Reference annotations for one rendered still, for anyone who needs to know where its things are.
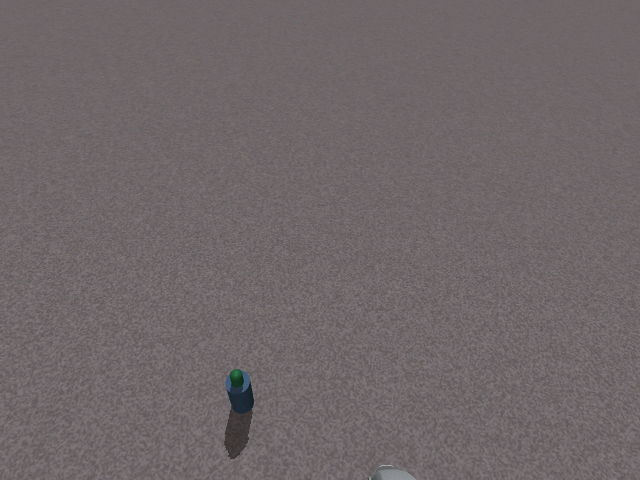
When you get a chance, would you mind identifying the bottle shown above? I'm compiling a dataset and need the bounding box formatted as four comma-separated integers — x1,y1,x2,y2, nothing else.
225,369,254,414

